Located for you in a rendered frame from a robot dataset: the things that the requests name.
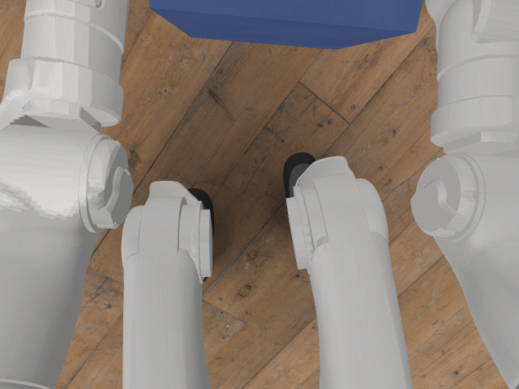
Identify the right robot upper arm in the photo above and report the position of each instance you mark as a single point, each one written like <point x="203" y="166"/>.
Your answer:
<point x="469" y="203"/>

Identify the robot right thigh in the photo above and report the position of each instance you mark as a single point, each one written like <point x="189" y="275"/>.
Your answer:
<point x="362" y="343"/>

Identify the robot right forearm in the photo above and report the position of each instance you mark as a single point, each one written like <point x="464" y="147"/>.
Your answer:
<point x="477" y="42"/>

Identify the left robot upper arm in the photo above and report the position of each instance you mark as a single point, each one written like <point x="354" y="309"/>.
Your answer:
<point x="59" y="189"/>

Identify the robot left shin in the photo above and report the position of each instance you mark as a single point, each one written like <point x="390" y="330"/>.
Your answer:
<point x="131" y="227"/>

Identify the carton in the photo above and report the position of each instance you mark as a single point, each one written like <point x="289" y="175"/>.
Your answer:
<point x="324" y="24"/>

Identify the robot left forearm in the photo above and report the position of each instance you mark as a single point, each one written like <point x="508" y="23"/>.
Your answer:
<point x="67" y="76"/>

